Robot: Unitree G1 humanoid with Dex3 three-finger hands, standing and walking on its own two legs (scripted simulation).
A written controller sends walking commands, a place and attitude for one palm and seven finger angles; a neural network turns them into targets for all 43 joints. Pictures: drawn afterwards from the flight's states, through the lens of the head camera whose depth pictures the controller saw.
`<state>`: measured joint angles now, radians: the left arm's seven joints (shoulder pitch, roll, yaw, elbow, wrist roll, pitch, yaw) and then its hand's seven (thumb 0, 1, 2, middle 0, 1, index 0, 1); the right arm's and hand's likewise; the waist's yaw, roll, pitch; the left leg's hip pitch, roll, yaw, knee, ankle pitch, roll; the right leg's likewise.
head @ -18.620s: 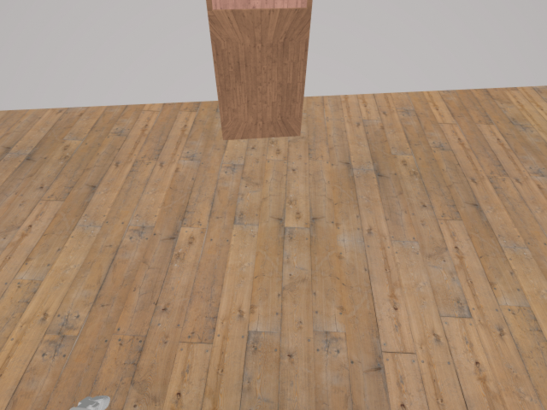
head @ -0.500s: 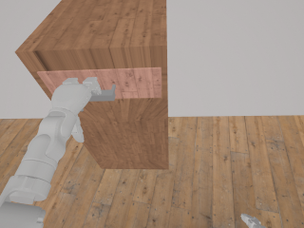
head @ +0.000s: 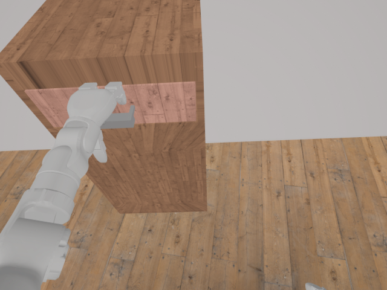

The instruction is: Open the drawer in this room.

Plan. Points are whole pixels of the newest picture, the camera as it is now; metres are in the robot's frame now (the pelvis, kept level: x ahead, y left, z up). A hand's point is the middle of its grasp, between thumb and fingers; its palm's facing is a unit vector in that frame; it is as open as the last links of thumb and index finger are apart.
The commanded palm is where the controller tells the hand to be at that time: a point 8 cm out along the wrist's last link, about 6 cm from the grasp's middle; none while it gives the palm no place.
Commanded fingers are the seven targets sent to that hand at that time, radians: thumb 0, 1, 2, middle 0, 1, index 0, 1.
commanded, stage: move the hooked fingers above the handle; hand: left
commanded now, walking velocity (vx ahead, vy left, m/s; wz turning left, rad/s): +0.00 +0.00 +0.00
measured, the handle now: (114, 115) +0.53 +0.24 +0.03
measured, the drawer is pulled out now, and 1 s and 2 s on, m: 0.00 0.00 0.00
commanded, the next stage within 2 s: lower the fingers behind the handle in 1.20 s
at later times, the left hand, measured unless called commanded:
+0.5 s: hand (110, 110) +0.48 +0.22 +0.09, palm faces -0.02 +0.00 -1.00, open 13.6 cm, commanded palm +0.47 +0.23 +0.15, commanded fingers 0.00 -0.50 0.30 -0.30 -1.20 -0.30 -1.20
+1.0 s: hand (110, 110) +0.49 +0.22 +0.09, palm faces -0.03 +0.02 -1.00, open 13.6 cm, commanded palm +0.48 +0.24 +0.14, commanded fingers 0.00 -0.50 0.30 -0.30 -1.20 -0.30 -1.20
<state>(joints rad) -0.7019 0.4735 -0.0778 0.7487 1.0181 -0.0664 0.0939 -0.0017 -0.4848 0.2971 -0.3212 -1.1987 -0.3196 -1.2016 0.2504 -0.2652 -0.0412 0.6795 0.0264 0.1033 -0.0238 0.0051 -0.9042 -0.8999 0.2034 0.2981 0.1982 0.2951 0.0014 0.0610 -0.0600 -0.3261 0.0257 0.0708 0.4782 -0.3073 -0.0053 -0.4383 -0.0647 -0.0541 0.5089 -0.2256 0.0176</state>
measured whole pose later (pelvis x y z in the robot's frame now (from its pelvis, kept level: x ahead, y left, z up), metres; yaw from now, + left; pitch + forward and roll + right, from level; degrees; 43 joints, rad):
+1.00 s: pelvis -0.01 +0.00 -0.01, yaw +0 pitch +14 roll +0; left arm -0.96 0.55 -0.04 1.09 1.08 -0.10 0.18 0.00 -0.48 0.30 -0.36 -1.23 -0.36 -1.21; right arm 0.34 -0.29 -0.04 0.70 0.02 0.07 -0.05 0.00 -0.90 -0.90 0.20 0.30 0.20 0.30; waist -0.09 0.05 -0.08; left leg -0.51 0.04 0.07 0.58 -0.33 0.00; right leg -0.60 -0.06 -0.05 0.57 -0.22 0.01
